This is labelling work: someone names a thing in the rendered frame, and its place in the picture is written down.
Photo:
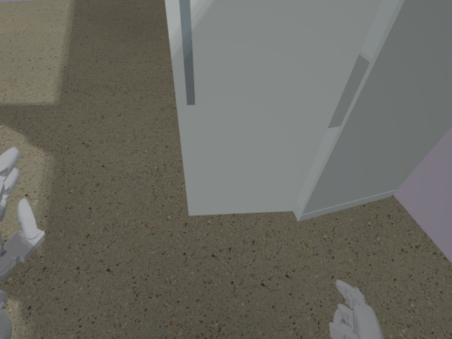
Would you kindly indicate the robot right hand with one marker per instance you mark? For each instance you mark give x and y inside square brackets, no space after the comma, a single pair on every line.
[362,321]

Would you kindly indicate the handle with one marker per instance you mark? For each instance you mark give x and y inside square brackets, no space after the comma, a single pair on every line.
[185,15]

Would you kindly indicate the fridge door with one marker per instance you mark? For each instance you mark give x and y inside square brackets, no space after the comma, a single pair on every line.
[268,76]

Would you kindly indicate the robot left hand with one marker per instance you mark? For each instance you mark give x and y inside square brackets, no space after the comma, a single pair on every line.
[23,243]

